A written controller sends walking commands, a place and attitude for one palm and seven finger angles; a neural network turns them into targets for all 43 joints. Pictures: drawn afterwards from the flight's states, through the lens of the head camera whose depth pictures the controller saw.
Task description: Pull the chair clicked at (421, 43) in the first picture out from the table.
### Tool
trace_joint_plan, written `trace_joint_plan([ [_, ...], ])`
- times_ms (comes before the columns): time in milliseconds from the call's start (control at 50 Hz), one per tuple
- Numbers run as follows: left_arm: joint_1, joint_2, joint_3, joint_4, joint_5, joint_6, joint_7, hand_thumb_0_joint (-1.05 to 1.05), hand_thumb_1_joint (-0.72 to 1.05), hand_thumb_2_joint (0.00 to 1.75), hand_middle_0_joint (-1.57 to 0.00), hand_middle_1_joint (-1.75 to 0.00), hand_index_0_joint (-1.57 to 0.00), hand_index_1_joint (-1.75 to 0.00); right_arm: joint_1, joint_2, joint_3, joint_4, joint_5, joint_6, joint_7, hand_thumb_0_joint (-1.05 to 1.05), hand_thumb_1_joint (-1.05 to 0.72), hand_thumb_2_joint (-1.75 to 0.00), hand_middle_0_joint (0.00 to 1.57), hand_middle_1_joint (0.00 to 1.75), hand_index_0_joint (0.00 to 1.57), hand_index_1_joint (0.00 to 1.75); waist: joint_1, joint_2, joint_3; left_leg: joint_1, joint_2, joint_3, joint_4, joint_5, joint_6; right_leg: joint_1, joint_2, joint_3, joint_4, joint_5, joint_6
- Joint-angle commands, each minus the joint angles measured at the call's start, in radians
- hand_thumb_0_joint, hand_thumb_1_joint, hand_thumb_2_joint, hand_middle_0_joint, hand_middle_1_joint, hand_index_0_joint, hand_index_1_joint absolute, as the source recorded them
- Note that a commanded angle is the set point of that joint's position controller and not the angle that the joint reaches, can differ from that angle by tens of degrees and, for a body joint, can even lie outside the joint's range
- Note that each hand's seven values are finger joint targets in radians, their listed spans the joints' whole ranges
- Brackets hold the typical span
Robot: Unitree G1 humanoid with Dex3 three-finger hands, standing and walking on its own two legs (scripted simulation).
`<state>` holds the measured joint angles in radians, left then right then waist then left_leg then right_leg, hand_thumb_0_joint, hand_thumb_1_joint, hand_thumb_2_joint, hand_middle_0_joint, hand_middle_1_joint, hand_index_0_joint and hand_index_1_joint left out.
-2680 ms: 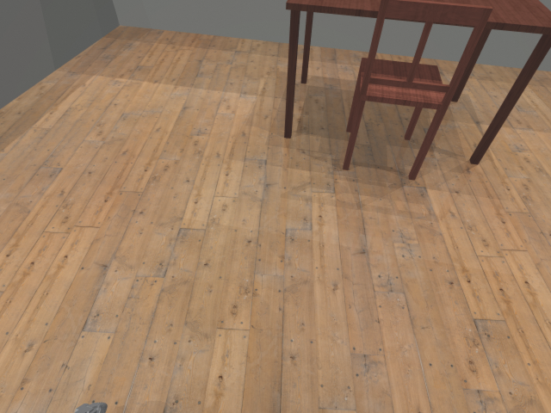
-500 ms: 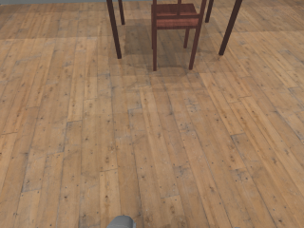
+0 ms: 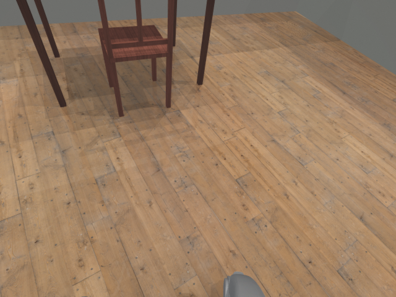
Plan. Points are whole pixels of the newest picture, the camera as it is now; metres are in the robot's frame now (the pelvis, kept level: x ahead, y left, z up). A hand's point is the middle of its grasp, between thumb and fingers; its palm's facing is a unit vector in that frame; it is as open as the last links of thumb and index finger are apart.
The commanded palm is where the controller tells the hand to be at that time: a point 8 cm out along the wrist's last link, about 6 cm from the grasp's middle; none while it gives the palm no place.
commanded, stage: walk to a spot facing it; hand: left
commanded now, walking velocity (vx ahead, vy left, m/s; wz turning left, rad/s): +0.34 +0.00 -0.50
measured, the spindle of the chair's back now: (139, 19) +1.47 +0.39 -0.10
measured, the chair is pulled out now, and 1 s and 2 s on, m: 0.00 0.00 0.00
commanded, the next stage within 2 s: turn to face it in 1.96 s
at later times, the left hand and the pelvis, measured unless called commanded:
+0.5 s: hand (145, 229) +0.31 +0.14 -0.18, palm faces -0.18 -0.96 -0.20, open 7.2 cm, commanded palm none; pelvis +0.21 -0.04 -0.01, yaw -12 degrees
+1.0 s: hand (168, 165) +0.54 +0.11 -0.18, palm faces -0.33 -0.93 -0.15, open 7.3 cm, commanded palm none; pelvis +0.44 -0.05 +0.00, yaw -21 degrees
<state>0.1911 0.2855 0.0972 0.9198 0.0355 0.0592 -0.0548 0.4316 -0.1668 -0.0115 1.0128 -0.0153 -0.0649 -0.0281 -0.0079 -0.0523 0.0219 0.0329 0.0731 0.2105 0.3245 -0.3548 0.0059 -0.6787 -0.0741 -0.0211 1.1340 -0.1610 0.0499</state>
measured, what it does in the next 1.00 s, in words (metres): walks ahead, turning right: right foot, then left foot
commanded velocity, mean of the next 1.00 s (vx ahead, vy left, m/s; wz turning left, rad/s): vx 0.37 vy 0.00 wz -0.25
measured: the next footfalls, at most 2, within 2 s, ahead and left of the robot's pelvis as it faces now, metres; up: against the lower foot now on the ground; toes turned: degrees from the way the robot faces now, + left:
right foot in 0.20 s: +0.22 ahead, -0.15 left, +0.00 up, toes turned -15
left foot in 0.60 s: +0.41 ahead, +0.06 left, +0.00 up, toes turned -4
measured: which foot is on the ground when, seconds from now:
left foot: down 0.00-0.20, up 0.22-0.58, down 0.60-1.00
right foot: up 0.00-0.18, down 0.20-0.60, up 0.62-1.00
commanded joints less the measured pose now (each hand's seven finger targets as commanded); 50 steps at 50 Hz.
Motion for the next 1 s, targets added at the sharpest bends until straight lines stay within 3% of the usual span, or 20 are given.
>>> trace_joint_plan([
  [0, -0.247, -0.039, -0.036, -0.128, -0.003, -0.04, -0.017, 0.0, 0.9, 0.9, -0.2, -0.3, -0.2, -0.3, 0.131, -0.143, -0.032, 0.003, -0.012, -0.021, -0.015, 0.0, -0.9, -0.9, 0.2, 0.3, 0.2, 0.3, -0.068, 0.2, 0.161, 0.057, 0.242, -0.089, -0.094, 0.548, 0.09, -0.14, -0.002, -0.083, -0.204, -0.01, -0.024],
  [80, -0.243, -0.042, -0.04, -0.111, -0.008, -0.058, -0.012, 0.0, 0.9, 0.9, -0.2, -0.3, -0.2, -0.3, 0.131, -0.172, -0.042, 0.035, -0.014, -0.016, -0.012, 0.0, -0.9, -0.9, 0.2, 0.3, 0.2, 0.3, -0.046, 0.22, 0.112, 0.072, 0.257, 0.016, 0.02, 0.896, 0.084, 0.085, 0.068, -0.153, -0.431, -0.075, -0.091],
  [120, -0.098, -0.012, -0.027, -0.063, -0.006, -0.068, -0.001, 0.0, 0.9, 0.9, -0.2, -0.3, -0.2, -0.3, 0.109, -0.199, -0.05, 0.038, -0.008, -0.013, -0.009, 0.0, -0.9, -0.9, 0.2, 0.3, 0.2, 0.3, 0.027, 0.23, 0.01, 0.056, 0.25, 0.051, 0.209, 1.115, 0.06, 0.3, 0.119, -0.18, -0.493, -0.096, -0.13],
  [140, 0.043, 0.027, -0.015, -0.02, -0.002, -0.081, 0.006, 0.0, 0.9, 0.9, -0.2, -0.3, -0.2, -0.3, 0.085, -0.208, -0.051, 0.03, -0.002, -0.012, -0.006, 0.0, -0.9, -0.9, 0.2, 0.3, 0.2, 0.3, 0.095, 0.219, -0.071, -0.023, 0.228, 0.068, 0.4, 1.052, 0.027, 0.523, 0.134, -0.187, -0.574, -0.041, -0.145],
  [160, 0.194, 0.119, 0.008, 0.03, 0.002, -0.094, 0.017, 0.0, 0.9, 0.9, -0.2, -0.3, -0.2, -0.3, 0.079, -0.179, -0.048, 0.018, 0.014, -0.011, 0.008, 0.0, -0.9, -0.9, 0.2, 0.3, 0.2, 0.3, 0.16, 0.108, -0.184, -0.29, 0.207, 0.063, 0.668, 0.721, -0.01, 0.868, -0.01, -0.025, -0.597, 0.02, -0.2],
  [180, 0.299, 0.223, 0.032, 0.053, -0.011, -0.104, 0.034, 0.0, 0.9, 0.9, -0.2, -0.3, -0.2, -0.3, 0.108, -0.095, -0.035, -0.018, 0.028, -0.018, 0.006, 0.0, -0.9, -0.9, 0.2, 0.3, 0.2, 0.3, 0.155, -0.099, -0.323, -0.633, 0.029, 0.02, 1.055, -0.203, -0.064, 1.112, -0.351, 0.504, -0.661, 0.151, -0.342],
  [200, 0.297, 0.246, 0.035, 0.05, -0.036, -0.091, 0.045, 0.0, 0.9, 0.9, -0.2, -0.3, -0.2, -0.3, -0.007, -0.12, -0.038, -0.061, 0.027, -0.02, -0.002, 0.0, -0.9, -0.9, 0.2, 0.3, 0.2, 0.3, 0.172, -0.04, -0.286, -0.7, 0.031, -0.132, 1.159, -0.226, -0.031, 1.012, -0.396, 0.579, -0.769, 0.237, -0.386],
  [260, 0.07, 0.101, -0.004, 0.013, -0.029, -0.099, 0.057, 0.0, 0.9, 0.9, -0.2, -0.3, -0.2, -0.3, -0.061, -0.101, -0.049, -0.041, -0.004, 0.007, 0.006, 0.0, -0.9, -0.9, 0.2, 0.3, 0.2, 0.3, 0.041, 0.054, -0.018, -0.651, 0.132, -0.199, 1.054, -0.007, -0.036, 0.55, -0.265, 0.315, -0.854, 0.043, -0.283],
  [320, 0.001, 0.051, -0.016, 0.014, -0.01, -0.116, 0.062, 0.0, 0.9, 0.9, -0.2, -0.3, -0.2, -0.3, 0.049, -0.047, -0.046, -0.005, -0.015, 0.039, 0.016, 0.0, -0.9, -0.9, 0.2, 0.3, 0.2, 0.3, -0.047, 0.018, -0.022, -0.526, 0.129, -0.163, 0.864, 0.029, -0.053, 0.355, -0.171, 0.159, -0.889, 0.0, -0.247],
  [380, 0.022, 0.028, -0.013, 0.029, -0.01, -0.122, 0.056, 0.0, 0.9, 0.9, -0.2, -0.3, -0.2, -0.3, -0.017, -0.042, -0.049, -0.034, -0.018, 0.041, 0.029, 0.0, -0.9, -0.9, 0.2, 0.3, 0.2, 0.3, -0.039, -0.069, 0.012, -0.533, 0.115, -0.137, 0.695, 0.107, -0.065, 0.321, -0.123, 0.139, -0.919, -0.082, -0.239],
  [480, 0.076, 0.067, -0.012, 0.052, -0.01, -0.12, 0.05, 0.0, 0.9, 0.9, -0.2, -0.3, -0.2, -0.3, -0.171, -0.054, -0.052, -0.086, -0.013, 0.013, 0.049, 0.0, -0.9, -0.9, 0.2, 0.3, 0.2, 0.3, 0.007, -0.083, 0.044, -0.456, 0.06, -0.103, 0.406, 0.131, -0.052, 0.374, -0.125, 0.175, -0.888, -0.155, -0.226],
  [540, 0.065, 0.066, -0.008, 0.05, -0.015, -0.111, 0.05, 0.0, 0.9, 0.9, -0.2, -0.3, -0.2, -0.3, -0.098, -0.096, -0.061, -0.061, -0.011, -0.002, 0.043, 0.0, -0.9, -0.9, 0.2, 0.3, 0.2, 0.3, -0.042, 0.018, 0.031, -0.207, 0.019, -0.07, 0.237, 0.15, -0.049, 0.31, -0.083, 0.143, -0.764, -0.185, -0.186],
  [560, 0.078, 0.032, -0.015, 0.044, -0.018, -0.108, 0.046, 0.0, 0.9, 0.9, -0.2, -0.3, -0.2, -0.3, -0.011, -0.149, -0.073, -0.036, -0.017, -0.008, 0.032, 0.0, -0.9, -0.9, 0.2, 0.3, 0.2, 0.3, -0.08, 0.12, -0.002, -0.053, 0.076, -0.164, 0.154, 0.052, -0.022, 0.231, -0.023, 0.11, -0.575, -0.141, -0.156],
  [580, 0.099, -0.033, -0.025, 0.027, -0.026, -0.107, 0.038, 0.0, 0.9, 0.9, -0.2, -0.3, -0.2, -0.3, 0.097, -0.255, -0.098, -0.015, -0.035, -0.011, 0.025, 0.0, -0.9, -0.9, 0.2, 0.3, 0.2, 0.3, -0.111, 0.344, -0.041, 0.072, 0.311, -0.481, -0.002, -0.119, 0.067, 0.065, 0.094, -0.027, -0.254, -0.278, -0.103],
  [600, 0.075, -0.03, -0.031, 0.007, -0.018, -0.109, 0.045, 0.0, 0.9, 0.9, -0.2, -0.3, -0.2, -0.3, 0.157, -0.285, -0.099, 0.001, -0.032, -0.003, 0.02, 0.0, -0.9, -0.9, 0.2, 0.3, 0.2, 0.3, -0.128, 0.461, -0.06, 0.046, 0.439, -0.706, -0.15, -0.277, 0.108, -0.007, 0.108, -0.007, -0.004, -0.41, -0.092],
  [620, 0.022, 0.003, -0.019, 0.016, -0.01, -0.107, 0.047, 0.0, 0.9, 0.9, -0.2, -0.3, -0.2, -0.3, 0.091, -0.223, -0.082, 0.001, -0.023, 0.002, 0.013, 0.0, -0.9, -0.9, 0.2, 0.3, 0.2, 0.3, -0.113, 0.297, 0.009, -0.069, 0.428, -0.689, -0.184, -0.331, 0.112, -0.027, 0.048, 0.057, 0.111, -0.321, -0.099],
  [640, 0.024, -0.012, -0.016, 0.023, -0.01, -0.107, 0.037, 0.0, 0.9, 0.9, -0.2, -0.3, -0.2, -0.3, 0.005, -0.185, -0.07, -0.025, -0.02, -0.001, 0.014, 0.0, -0.9, -0.9, 0.2, 0.3, 0.2, 0.3, -0.065, 0.17, 0.081, -0.149, 0.392, -0.584, -0.185, -0.309, 0.108, -0.042, 0.009, 0.054, 0.145, -0.231, -0.096],
  [720, 0.141, -0.065, -0.016, 0.086, -0.003, -0.078, 0.03, 0.0, 0.9, 0.9, -0.2, -0.3, -0.2, -0.3, -0.073, -0.101, -0.048, -0.016, -0.01, -0.029, 0.006, 0.0, -0.9, -0.9, 0.2, 0.3, 0.2, 0.3, 0.017, 0.163, 0.054, -0.205, 0.255, -0.218, -0.156, 0.078, 0.048, 0.058, -0.022, 0.038, 0.096, -0.058, -0.061],
  [860, 0.017, -0.091, -0.021, 0.058, 0.001, -0.065, 0.023, 0.0, 0.9, 0.9, -0.2, -0.3, -0.2, -0.3, 0.042, -0.082, -0.052, 0.054, -0.006, -0.034, 0.001, 0.0, -0.9, -0.9, 0.2, 0.3, 0.2, 0.3, -0.014, 0.153, 0.088, -0.054, 0.245, -0.083, -0.155, 0.345, 0.102, -0.049, -0.058, -0.037, -0.142, 0.007, -0.027],
  [980, -0.129, -0.111, -0.035, 0.032, -0.008, -0.079, 0.021, 0.0, 0.9, 0.9, -0.2, -0.3, -0.2, -0.3, 0.122, -0.083, -0.049, 0.114, -0.017, -0.019, 0.002, 0.0, -0.9, -0.9, 0.2, 0.3, 0.2, 0.3, -0.055, 0.202, 0.137, 0.001, 0.256, -0.018, -0.116, 0.475, 0.105, 0.036, -0.019, -0.118, -0.42, -0.016, -0.067],
])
